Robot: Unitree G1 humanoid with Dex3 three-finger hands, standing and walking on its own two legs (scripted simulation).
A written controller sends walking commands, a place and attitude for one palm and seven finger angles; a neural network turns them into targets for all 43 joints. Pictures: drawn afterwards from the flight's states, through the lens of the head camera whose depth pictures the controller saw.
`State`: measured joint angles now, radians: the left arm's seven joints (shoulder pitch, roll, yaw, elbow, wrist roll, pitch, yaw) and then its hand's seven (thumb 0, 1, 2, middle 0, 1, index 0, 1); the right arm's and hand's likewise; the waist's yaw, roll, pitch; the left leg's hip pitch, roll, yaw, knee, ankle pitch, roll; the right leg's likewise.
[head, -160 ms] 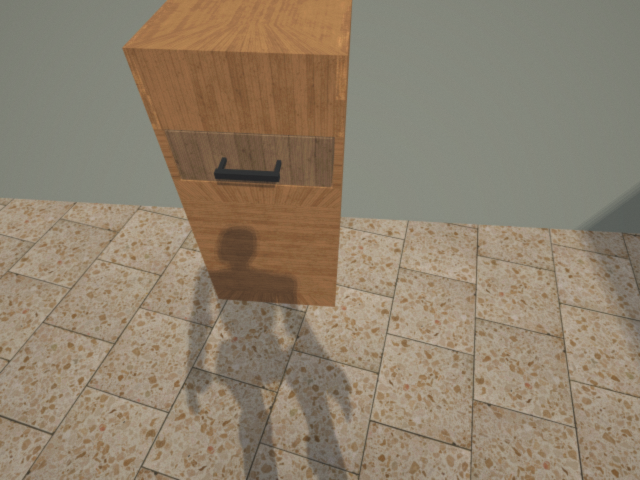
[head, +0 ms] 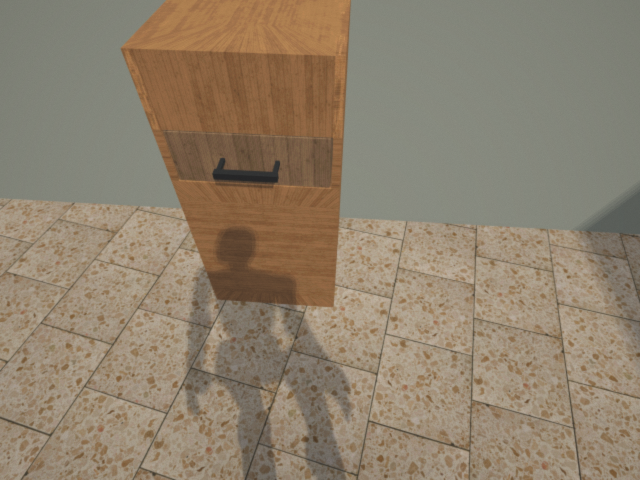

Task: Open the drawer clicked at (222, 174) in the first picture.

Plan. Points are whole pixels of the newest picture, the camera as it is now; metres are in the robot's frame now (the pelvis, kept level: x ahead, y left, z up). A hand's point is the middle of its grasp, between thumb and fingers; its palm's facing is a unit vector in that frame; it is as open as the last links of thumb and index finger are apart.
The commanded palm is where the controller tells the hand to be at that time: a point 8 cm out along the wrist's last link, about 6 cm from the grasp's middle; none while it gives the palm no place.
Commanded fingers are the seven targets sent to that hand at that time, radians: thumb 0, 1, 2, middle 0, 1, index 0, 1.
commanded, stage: stand and wait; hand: left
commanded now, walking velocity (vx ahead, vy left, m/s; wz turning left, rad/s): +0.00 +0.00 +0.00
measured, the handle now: (247, 169) +0.77 +0.22 -0.11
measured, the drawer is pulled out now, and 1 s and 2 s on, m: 0.00 0.00 0.00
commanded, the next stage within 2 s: look at it before walking up in 0.12 s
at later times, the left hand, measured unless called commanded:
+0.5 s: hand out of the picture -0.01 +0.17 -0.17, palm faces +0.04 -0.98 -0.21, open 7.4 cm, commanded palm none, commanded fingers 0.00 0.90 0.90 -0.20 -0.30 -0.20 -0.30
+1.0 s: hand out of the picture -0.01 +0.17 -0.18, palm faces +0.07 -0.98 -0.19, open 7.4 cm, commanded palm none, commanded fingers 0.00 0.90 0.90 -0.20 -0.30 -0.20 -0.30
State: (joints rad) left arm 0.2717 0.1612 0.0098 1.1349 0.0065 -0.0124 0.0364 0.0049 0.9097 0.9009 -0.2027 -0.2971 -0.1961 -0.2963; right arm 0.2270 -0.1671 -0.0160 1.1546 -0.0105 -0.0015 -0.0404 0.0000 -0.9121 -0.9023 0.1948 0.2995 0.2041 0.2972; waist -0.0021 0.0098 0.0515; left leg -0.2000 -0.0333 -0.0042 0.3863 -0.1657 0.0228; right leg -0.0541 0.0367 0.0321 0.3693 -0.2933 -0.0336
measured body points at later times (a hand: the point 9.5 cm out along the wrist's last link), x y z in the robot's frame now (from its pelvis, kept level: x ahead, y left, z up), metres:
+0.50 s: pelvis +0.00 +0.00 +0.00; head +0.02 -0.01 +0.45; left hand -0.01 +0.22 -0.16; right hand +0.00 -0.23 -0.16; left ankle +0.03 +0.11 -0.74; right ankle -0.06 -0.10 -0.74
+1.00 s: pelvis +0.02 -0.01 -0.01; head +0.02 -0.01 +0.44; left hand -0.01 +0.22 -0.17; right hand +0.00 -0.23 -0.17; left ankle +0.03 +0.11 -0.74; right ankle -0.06 -0.10 -0.74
